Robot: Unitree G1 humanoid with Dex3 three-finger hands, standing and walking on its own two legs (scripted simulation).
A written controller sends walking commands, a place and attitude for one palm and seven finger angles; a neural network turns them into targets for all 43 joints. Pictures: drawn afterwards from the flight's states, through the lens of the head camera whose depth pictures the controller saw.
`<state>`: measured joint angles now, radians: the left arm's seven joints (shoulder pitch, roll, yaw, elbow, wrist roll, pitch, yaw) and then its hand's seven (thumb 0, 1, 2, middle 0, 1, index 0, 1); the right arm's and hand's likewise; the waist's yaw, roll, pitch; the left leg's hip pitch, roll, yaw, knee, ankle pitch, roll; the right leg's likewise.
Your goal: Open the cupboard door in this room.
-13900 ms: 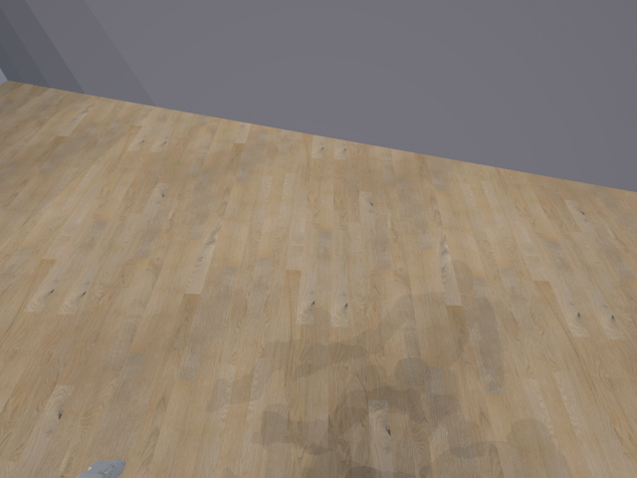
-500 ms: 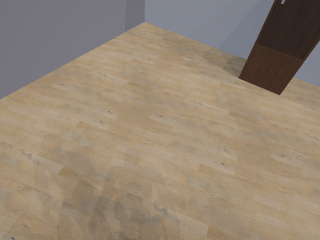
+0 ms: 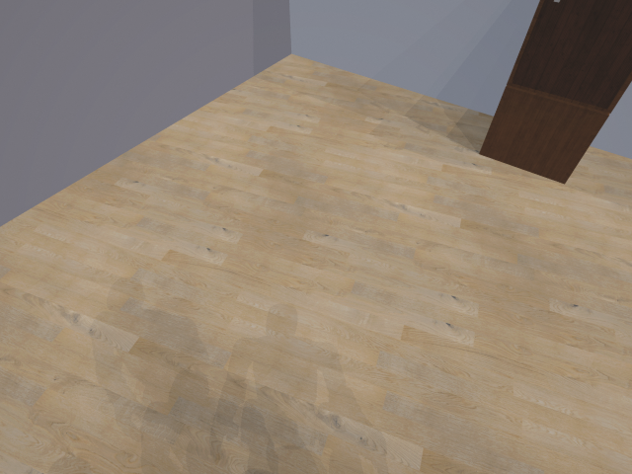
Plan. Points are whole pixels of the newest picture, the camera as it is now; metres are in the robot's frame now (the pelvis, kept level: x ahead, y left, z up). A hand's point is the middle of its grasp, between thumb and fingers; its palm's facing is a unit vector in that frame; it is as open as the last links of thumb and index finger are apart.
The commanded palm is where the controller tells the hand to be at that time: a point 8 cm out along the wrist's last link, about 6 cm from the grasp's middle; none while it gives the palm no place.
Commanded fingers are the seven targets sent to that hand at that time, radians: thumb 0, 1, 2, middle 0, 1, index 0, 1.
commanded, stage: turn or walk to find it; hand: left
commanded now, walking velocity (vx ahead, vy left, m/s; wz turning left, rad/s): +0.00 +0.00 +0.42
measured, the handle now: out of the picture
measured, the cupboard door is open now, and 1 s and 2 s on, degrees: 0 0 0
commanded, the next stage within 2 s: stand and wait in 0.32 s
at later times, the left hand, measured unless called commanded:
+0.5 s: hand out of the picture +0.03 +0.21 -0.16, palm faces +0.15 -0.95 -0.25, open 7.4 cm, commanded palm none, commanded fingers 0.00 0.90 0.90 -0.20 -0.30 -0.20 -0.30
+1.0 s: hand out of the picture -0.11 +0.20 -0.19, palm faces +0.32 -0.92 -0.22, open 7.3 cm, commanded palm none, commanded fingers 0.00 0.90 0.90 -0.20 -0.30 -0.20 -0.30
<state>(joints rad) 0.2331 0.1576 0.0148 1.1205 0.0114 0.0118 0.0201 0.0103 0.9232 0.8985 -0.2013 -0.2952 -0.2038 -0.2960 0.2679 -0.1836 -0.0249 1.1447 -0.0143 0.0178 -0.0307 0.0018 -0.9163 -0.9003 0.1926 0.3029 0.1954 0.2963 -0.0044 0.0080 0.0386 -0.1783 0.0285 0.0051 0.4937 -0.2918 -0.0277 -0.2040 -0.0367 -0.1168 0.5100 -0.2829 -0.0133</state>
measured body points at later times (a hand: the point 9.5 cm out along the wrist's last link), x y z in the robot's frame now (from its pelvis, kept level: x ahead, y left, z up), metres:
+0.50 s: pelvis -0.02 +0.01 +0.00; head +0.00 +0.00 +0.45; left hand +0.02 +0.26 -0.14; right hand +0.04 -0.22 -0.16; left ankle -0.02 +0.13 -0.74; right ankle -0.03 -0.11 -0.71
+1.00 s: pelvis -0.05 +0.01 -0.01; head -0.02 +0.04 +0.44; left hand -0.13 +0.25 -0.17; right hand +0.08 -0.21 -0.15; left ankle -0.09 +0.11 -0.74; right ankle -0.03 -0.11 -0.72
